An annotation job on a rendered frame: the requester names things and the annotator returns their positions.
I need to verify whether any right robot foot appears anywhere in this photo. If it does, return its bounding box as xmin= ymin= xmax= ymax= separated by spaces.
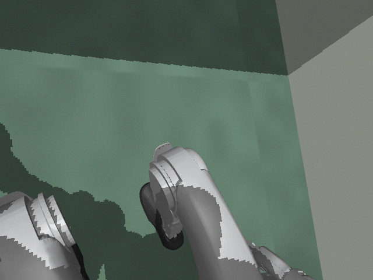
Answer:
xmin=139 ymin=182 xmax=184 ymax=250

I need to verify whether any left robot foot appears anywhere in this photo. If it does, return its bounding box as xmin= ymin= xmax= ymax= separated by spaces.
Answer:
xmin=72 ymin=243 xmax=90 ymax=280

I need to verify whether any right robot hand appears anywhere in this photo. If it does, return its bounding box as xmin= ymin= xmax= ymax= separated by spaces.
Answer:
xmin=246 ymin=239 xmax=292 ymax=280

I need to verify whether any right robot arm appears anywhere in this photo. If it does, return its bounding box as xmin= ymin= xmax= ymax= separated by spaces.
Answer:
xmin=283 ymin=268 xmax=316 ymax=280

